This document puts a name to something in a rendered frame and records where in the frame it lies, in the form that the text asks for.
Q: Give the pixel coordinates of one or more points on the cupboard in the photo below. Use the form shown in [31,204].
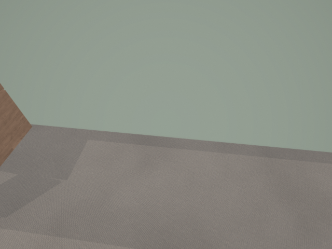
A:
[13,125]

